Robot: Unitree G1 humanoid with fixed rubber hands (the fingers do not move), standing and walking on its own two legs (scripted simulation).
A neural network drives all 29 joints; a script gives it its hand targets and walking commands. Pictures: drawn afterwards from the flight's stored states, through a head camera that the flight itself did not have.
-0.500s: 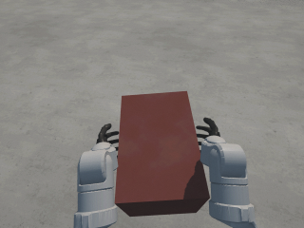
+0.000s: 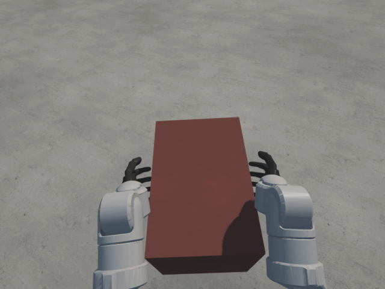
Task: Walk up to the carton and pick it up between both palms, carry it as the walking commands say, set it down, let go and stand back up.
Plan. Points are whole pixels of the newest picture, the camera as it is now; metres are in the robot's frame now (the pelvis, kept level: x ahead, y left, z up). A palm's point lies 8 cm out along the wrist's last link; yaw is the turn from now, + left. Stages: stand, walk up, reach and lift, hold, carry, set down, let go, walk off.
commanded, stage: carry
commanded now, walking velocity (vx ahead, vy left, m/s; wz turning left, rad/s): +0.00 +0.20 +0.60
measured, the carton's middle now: (200, 195) +0.34 -0.02 +0.00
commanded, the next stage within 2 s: none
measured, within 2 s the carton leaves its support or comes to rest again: neither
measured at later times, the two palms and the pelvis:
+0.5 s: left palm out of the picture +0.19 +0.37 +0.07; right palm (133, 219) +0.27 +0.12 +0.05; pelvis -0.06 +0.15 -0.01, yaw +17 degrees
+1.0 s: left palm out of the picture +0.00 +0.56 +0.05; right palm out of the picture +0.16 +0.35 +0.05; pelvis -0.16 +0.27 -0.02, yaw +34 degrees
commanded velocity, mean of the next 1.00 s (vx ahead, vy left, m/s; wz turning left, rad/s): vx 0.00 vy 0.20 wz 0.60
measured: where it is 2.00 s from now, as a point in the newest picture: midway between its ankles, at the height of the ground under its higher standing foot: outside the picture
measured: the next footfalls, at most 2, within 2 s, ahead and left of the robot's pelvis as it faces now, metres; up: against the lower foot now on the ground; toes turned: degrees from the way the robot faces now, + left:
left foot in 0.14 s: +0.07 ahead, +0.23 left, +0.00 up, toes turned +11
right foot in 0.44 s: +0.02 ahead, +0.07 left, +0.00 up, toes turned +5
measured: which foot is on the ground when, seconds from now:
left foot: up 0.00-0.12, down 0.14-0.44, up 0.46-0.74, down 0.76-1.00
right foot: down 0.00-0.14, up 0.16-0.42, down 0.44-0.76, up 0.78-1.00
